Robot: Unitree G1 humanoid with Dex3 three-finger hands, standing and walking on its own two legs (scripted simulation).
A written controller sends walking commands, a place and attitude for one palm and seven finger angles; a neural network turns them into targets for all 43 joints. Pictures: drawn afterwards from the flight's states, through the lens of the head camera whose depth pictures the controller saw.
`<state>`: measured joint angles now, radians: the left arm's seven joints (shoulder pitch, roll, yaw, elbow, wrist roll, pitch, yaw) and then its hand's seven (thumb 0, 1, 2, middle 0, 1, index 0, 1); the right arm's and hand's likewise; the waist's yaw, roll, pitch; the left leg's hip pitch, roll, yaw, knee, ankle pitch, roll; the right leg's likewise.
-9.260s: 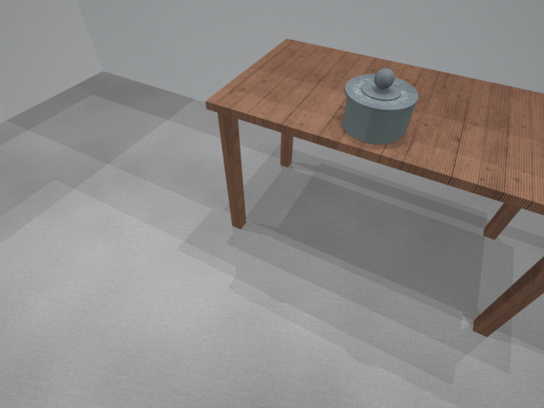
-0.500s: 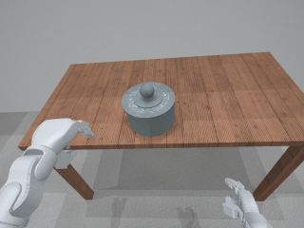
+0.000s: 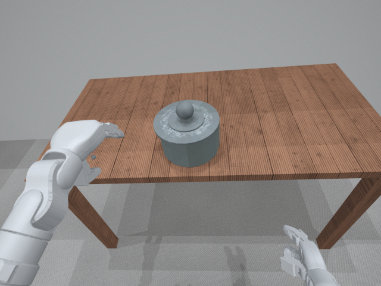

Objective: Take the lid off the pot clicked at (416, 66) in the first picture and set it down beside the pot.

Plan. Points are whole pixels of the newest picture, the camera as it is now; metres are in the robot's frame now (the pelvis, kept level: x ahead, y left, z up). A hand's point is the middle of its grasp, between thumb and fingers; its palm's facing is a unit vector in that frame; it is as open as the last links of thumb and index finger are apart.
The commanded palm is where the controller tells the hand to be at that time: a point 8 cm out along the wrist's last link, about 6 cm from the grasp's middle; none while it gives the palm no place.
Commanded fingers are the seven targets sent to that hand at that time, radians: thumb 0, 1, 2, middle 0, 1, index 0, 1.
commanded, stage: move the open hand above the knob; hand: left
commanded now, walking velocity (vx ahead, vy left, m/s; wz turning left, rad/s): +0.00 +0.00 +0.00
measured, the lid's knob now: (184, 110) +0.57 +0.10 +0.06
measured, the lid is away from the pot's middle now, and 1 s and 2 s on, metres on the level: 0.00 0.00 0.00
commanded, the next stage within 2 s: none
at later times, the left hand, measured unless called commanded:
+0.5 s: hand (132, 129) +0.39 +0.18 +0.14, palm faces -0.17 -0.08 -0.98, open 10.4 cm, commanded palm +0.38 +0.19 +0.21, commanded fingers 0.00 -0.38 1.52 -0.82 -0.08 -0.82 -0.08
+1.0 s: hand (155, 110) +0.46 +0.14 +0.14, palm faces -0.19 -0.09 -0.98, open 10.4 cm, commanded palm +0.45 +0.14 +0.21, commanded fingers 0.00 -0.38 1.52 -0.82 -0.08 -0.82 -0.08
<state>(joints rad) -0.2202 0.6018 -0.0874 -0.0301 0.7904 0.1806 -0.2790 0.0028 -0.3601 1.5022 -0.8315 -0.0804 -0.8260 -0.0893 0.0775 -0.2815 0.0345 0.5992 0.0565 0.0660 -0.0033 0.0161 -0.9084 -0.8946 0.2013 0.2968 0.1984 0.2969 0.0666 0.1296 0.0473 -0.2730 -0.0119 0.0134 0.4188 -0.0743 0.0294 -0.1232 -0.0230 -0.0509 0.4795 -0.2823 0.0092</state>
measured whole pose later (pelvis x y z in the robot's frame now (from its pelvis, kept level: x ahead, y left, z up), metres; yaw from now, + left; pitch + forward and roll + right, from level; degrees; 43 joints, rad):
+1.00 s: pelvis +0.05 -0.01 +0.00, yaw +0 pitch +2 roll +1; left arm -0.70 0.45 -0.28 0.34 0.84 0.36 -0.33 0.00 -0.37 1.52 -0.83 -0.08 -0.83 -0.09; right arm 0.09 -0.30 0.01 0.61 0.08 0.15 0.04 0.01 -0.91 -0.89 0.20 0.30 0.20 0.30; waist 0.01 0.10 0.01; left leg -0.35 -0.02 0.02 0.48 -0.16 0.01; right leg -0.19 -0.03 -0.05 0.52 -0.36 -0.01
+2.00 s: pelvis +0.07 -0.01 +0.00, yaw -2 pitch +6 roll +1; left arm -1.05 0.33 -0.27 0.88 0.88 0.35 -0.24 0.00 -0.36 1.52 -0.83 -0.08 -0.83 -0.09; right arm 0.20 -0.29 -0.02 0.70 0.07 0.13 0.02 0.01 -0.91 -0.89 0.20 0.30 0.20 0.30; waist -0.07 0.08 -0.05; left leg -0.40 0.00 0.05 0.47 -0.18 0.02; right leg -0.25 -0.02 -0.01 0.50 -0.36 0.00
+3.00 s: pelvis +0.05 -0.01 +0.00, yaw -1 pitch +5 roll +0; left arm -1.08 0.33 -0.30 0.94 0.86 0.36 -0.25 0.00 -0.36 1.52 -0.83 -0.08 -0.83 -0.09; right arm 0.19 -0.29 -0.01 0.71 0.08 0.13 0.02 0.01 -0.91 -0.89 0.20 0.30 0.20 0.30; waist -0.07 0.08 -0.04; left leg -0.41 -0.01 0.03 0.48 -0.16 0.02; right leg -0.25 -0.02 -0.02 0.50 -0.35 0.00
